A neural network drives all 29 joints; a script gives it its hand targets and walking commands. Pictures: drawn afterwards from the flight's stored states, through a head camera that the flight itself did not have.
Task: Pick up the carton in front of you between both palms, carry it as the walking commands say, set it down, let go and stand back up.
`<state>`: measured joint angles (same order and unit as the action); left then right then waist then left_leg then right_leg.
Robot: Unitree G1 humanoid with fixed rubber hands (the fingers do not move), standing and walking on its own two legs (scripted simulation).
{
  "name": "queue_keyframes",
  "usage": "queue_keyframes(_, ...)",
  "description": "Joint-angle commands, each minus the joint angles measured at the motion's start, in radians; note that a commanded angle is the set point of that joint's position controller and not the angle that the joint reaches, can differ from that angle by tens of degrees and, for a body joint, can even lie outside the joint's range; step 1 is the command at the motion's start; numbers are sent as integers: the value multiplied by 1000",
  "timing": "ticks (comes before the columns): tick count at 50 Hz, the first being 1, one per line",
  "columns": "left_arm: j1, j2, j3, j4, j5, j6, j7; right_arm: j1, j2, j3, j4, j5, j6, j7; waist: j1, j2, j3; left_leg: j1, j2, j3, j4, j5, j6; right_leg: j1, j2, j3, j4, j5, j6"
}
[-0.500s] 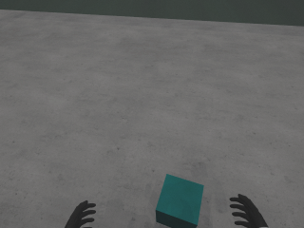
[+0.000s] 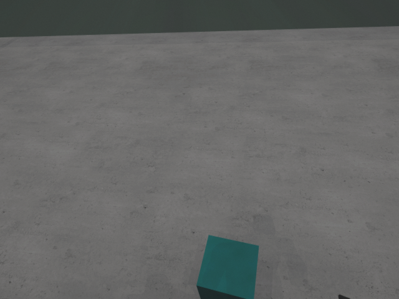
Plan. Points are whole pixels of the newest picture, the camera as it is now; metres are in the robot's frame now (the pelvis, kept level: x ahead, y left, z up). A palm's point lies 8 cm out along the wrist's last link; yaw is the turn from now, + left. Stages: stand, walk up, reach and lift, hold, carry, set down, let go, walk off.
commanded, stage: stand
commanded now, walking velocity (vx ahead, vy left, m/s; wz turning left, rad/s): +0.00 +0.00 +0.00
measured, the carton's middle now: (228, 274) +0.38 -0.04 -0.64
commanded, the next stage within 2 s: none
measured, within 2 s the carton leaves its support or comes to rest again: neither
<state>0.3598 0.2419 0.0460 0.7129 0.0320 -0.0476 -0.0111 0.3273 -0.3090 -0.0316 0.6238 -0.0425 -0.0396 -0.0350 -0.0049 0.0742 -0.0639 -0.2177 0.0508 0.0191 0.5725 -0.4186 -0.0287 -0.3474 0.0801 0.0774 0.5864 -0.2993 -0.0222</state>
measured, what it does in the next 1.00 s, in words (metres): stands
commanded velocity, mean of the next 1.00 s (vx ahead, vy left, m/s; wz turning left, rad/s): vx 0.00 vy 0.00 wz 0.00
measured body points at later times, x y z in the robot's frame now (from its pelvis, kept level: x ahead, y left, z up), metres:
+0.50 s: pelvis +0.03 -0.01 -0.01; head +0.03 -0.02 +0.44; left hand +0.13 +0.25 -0.12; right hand +0.06 -0.28 -0.14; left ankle -0.08 +0.13 -0.73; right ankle +0.00 -0.11 -0.73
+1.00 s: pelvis +0.01 +0.00 -0.01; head +0.02 -0.02 +0.44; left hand +0.08 +0.25 -0.14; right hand -0.02 -0.26 -0.16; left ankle -0.08 +0.13 -0.73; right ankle +0.00 -0.11 -0.73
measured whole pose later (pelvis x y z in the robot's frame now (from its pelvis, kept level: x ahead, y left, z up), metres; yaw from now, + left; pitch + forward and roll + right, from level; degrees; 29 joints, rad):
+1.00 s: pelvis +0.01 +0.00 -0.01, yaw -7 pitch +2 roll +1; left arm 0.37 0.21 0.00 0.85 0.01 0.01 0.04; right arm 0.38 -0.27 0.00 0.93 -0.03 0.03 -0.05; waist -0.01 0.02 -0.02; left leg -0.12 0.05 0.14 0.56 -0.46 -0.03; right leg -0.35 0.10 0.18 0.68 -0.35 -0.02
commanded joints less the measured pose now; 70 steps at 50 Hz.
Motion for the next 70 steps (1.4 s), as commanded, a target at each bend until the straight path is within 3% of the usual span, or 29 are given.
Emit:
queue_keyframes(1,-10,111,20,-52,-3,-25,8,3,-90,-16,-53,10,-28,-10,-19,-128,-48,14,31,-46,-37,90,10,5,-101,126,-54,389,-3)
queue_keyframes(4,24,113,14,-37,-10,-19,17,34,-91,-9,-26,17,-17,-17,-16,-101,-61,22,38,-29,-4,206,5,13,-93,119,-4,493,-14)
queue_keyframes(8,37,113,9,-33,-15,-6,27,61,-93,-2,1,22,2,-25,-15,-60,-42,30,46,-7,18,331,7,-5,-84,114,30,500,-23)
queue_keyframes(13,35,110,5,-29,-18,9,36,78,-94,3,28,24,20,-32,-13,-56,-22,38,47,16,21,380,12,-12,-79,117,49,502,-30)
queue_keyframes(26,31,112,-6,-3,-19,34,50,91,-93,3,103,21,50,-33,-12,-90,14,74,41,48,-12,278,27,-38,-69,149,37,431,-41)
queue_keyframes(44,59,97,-21,81,-19,47,54,118,-72,8,246,16,64,-23,-11,-93,84,108,45,57,-74,184,44,-54,-64,176,-8,325,-37)
queue_keyframes(70,59,27,-39,234,-21,57,66,146,3,20,438,15,71,-20,-10,-88,135,130,53,68,-123,203,65,-38,-68,160,-29,308,-27)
